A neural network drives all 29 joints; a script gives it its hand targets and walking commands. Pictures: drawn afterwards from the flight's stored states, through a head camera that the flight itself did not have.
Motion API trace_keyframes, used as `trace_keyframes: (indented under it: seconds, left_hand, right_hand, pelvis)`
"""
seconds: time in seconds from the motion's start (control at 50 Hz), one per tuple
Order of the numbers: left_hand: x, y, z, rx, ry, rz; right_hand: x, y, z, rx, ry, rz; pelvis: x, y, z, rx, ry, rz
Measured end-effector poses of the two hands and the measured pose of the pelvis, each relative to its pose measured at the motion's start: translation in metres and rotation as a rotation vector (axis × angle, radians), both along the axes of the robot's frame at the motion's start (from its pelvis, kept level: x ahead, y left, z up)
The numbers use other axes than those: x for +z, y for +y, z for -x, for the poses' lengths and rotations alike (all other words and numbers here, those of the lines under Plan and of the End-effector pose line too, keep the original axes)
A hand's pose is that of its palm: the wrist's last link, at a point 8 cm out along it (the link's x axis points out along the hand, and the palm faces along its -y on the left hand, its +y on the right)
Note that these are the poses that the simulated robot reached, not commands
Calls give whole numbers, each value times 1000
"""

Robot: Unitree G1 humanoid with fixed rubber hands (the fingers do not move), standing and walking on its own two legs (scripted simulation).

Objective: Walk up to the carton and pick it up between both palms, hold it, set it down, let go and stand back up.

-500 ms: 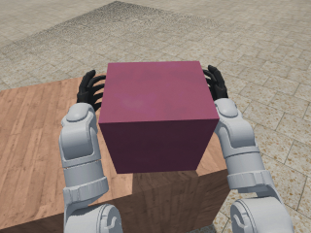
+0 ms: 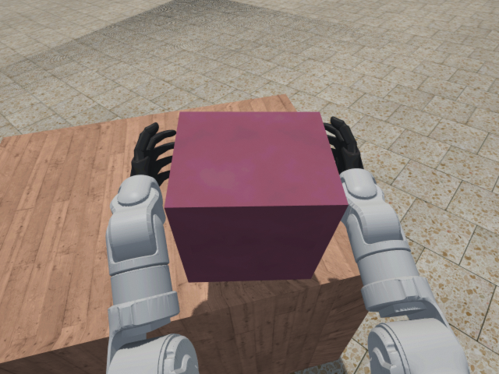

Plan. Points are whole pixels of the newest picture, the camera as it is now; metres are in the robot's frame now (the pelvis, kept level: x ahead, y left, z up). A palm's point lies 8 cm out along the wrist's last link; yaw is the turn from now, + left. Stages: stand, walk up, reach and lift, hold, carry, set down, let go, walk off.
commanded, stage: set down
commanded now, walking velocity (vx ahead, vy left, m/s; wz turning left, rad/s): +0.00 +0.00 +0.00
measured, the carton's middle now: (250, 201) +0.37 +0.00 +0.12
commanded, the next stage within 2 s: none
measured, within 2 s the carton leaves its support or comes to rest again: rests again in 1.52 s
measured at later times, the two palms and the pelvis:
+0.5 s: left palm (155, 189) +0.39 +0.15 +0.13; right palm (338, 172) +0.41 -0.15 +0.13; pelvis +0.00 +0.00 +0.00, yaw +1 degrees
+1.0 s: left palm (159, 195) +0.41 +0.15 +0.10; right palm (331, 175) +0.43 -0.15 +0.10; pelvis +0.01 +0.00 +0.00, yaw +2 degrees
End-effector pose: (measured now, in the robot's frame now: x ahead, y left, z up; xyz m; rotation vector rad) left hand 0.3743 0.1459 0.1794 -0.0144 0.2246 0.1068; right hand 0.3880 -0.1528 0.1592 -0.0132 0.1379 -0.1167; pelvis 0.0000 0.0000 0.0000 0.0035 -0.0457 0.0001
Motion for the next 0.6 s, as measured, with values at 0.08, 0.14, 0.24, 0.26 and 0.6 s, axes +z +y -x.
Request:
trace_keyframes:
  seconds: [0.08,0.14,0.24,0.26,0.6]
  left_hand:
    - [-5,1,-4,3,-1,-6]
    - [-11,2,-7,3,1,-10]
    - [-23,4,-11,6,4,-10]
    - [-25,4,-12,7,4,-10]
    - [-52,2,-24,12,15,-9]
  right_hand:
    - [-4,1,-4,2,6,12]
    - [-8,2,-8,8,15,18]
    - [-18,3,-13,15,29,24]
    - [-20,3,-14,16,30,24]
    - [-36,1,-28,22,58,31]
  pelvis:
    - [0,1,2,4,21,1]
    - [0,1,2,9,36,1]
    - [0,2,1,18,65,2]
    - [0,2,1,20,71,2]
    - [0,-2,-4,24,152,4]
